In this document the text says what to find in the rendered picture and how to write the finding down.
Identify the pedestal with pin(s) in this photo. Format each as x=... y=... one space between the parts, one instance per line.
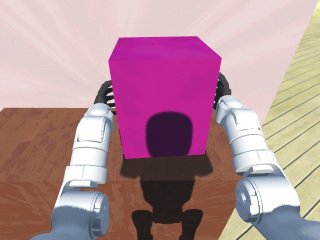
x=186 y=197

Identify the left robot upper arm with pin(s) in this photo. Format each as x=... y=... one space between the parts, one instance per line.
x=79 y=215

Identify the carton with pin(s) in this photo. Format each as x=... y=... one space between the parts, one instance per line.
x=164 y=90

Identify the right robot upper arm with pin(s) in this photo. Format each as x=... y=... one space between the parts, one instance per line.
x=270 y=203

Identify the robot right forearm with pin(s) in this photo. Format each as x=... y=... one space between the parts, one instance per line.
x=252 y=157

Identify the robot left hand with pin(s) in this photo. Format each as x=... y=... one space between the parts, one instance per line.
x=102 y=95

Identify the robot right hand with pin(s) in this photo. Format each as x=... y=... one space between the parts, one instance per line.
x=222 y=89

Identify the robot left forearm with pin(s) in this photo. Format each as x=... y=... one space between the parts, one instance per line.
x=87 y=167

